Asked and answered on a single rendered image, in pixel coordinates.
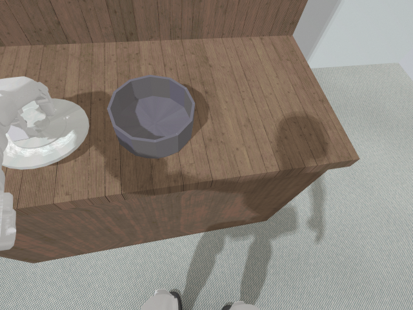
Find table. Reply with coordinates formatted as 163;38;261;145
0;0;359;264

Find robot left forearm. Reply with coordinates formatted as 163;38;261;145
0;91;18;192

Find knob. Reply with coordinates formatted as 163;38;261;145
21;109;50;133

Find left robot upper arm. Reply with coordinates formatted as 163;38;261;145
0;191;16;251

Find robot left thigh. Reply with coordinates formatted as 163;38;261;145
140;294;178;310

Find lid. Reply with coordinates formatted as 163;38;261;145
2;98;89;170

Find left robot hand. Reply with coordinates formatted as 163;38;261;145
0;76;55;141

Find left robot shin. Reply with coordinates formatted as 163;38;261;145
154;289;172;296

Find pot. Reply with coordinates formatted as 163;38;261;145
107;75;195;159

